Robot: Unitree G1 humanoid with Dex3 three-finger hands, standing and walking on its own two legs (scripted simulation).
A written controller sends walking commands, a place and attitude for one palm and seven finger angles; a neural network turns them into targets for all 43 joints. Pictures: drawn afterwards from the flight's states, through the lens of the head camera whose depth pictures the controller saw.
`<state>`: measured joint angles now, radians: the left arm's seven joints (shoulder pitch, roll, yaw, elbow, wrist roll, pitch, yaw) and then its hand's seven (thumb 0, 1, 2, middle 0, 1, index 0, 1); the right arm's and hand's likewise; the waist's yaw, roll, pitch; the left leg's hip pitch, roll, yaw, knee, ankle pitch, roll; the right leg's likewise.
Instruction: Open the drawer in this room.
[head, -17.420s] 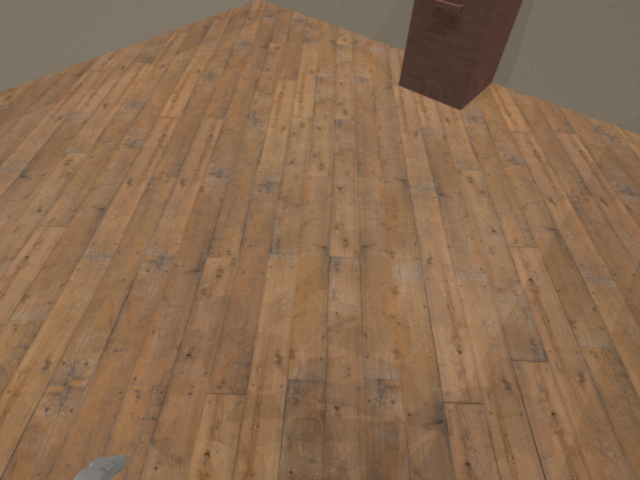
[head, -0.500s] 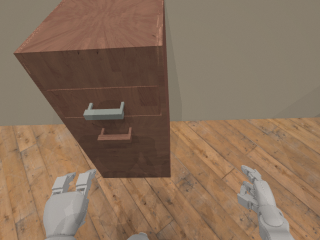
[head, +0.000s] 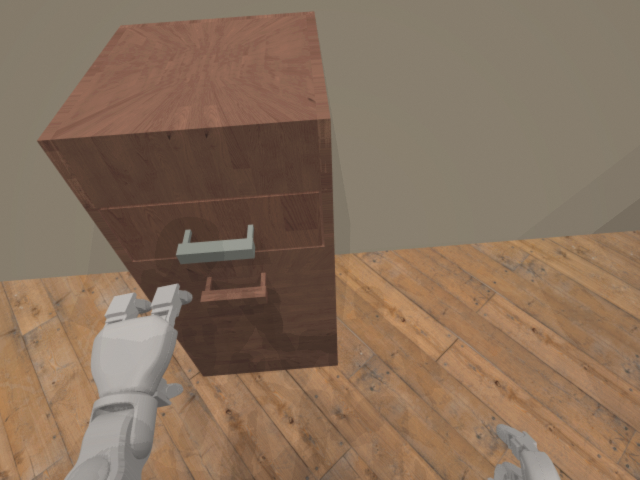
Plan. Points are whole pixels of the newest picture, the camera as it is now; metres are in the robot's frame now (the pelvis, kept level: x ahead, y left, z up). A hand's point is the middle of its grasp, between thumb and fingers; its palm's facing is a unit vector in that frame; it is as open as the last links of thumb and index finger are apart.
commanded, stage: raise the hand with hooked fingers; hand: left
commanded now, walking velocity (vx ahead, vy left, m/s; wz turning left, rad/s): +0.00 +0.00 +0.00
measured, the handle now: (218, 241) +0.52 +0.25 -0.06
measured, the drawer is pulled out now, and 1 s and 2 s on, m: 0.00 0.00 0.00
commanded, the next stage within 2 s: move the hooked fingers above the handle in 0.92 s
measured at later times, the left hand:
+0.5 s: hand (137, 289) +0.30 +0.25 +0.09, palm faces +0.09 -0.07 -0.99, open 13.8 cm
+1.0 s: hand (160, 280) +0.32 +0.23 +0.10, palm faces +0.08 -0.08 -0.99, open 13.9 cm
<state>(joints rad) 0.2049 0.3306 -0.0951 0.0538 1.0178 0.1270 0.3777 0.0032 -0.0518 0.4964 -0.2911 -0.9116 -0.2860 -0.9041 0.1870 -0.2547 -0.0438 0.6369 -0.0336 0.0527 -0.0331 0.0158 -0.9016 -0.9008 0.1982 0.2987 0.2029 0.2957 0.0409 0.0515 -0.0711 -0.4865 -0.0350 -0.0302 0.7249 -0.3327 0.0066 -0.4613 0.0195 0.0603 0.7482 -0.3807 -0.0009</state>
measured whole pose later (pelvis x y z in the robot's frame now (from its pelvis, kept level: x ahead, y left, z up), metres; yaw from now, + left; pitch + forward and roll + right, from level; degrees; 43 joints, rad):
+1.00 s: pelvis +0.02 -0.02 +0.02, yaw +1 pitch +3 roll +1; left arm -0.07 0.42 -0.09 0.10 0.94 0.16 0.15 0.00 -0.49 0.30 -0.32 -1.20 -0.32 -1.20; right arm 0.13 -0.25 -0.02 0.65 0.02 0.09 -0.05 0.01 -0.90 -0.90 0.20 0.30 0.20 0.30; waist 0.06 0.08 -0.04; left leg -0.31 -0.02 -0.06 0.53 -0.26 -0.01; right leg -0.29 0.02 0.04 0.57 -0.32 -0.02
